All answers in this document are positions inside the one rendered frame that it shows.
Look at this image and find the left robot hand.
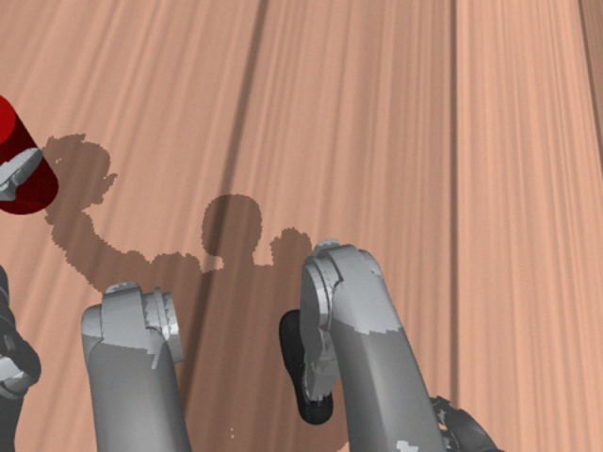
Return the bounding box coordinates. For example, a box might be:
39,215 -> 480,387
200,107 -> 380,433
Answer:
0,148 -> 43,201

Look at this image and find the can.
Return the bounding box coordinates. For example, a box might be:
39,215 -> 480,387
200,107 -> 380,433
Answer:
0,95 -> 58,215

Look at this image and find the right robot foot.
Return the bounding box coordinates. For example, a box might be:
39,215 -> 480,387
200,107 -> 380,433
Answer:
279,310 -> 334,425

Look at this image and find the left robot arm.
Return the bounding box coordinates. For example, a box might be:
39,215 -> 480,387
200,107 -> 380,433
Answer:
0,265 -> 41,452

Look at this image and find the right robot hand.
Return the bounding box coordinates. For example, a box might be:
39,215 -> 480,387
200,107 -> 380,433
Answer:
430,395 -> 497,452

